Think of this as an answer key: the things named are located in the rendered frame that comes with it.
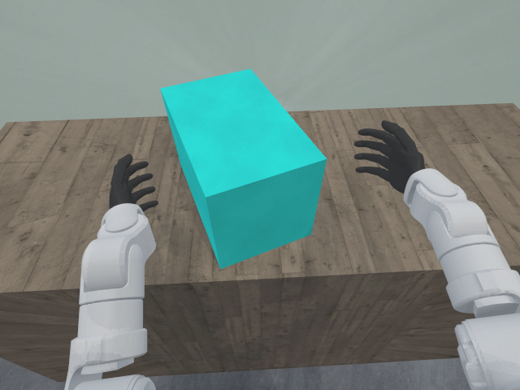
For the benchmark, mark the right robot upper arm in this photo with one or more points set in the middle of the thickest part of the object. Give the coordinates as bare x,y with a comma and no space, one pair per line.
489,350

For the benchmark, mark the pedestal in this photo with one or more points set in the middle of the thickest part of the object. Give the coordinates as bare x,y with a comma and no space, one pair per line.
364,287

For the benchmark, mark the carton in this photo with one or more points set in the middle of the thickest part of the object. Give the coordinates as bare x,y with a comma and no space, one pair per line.
255,176

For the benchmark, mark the robot left hand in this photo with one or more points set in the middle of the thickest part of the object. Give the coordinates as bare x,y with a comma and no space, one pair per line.
121,186

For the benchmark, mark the robot right forearm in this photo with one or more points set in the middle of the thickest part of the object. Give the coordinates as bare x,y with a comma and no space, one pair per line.
480,281

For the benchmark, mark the robot left forearm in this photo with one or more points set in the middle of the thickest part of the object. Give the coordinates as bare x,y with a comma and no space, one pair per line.
112,284

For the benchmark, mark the robot right hand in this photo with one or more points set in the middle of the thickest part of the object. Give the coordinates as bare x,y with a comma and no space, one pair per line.
403,157

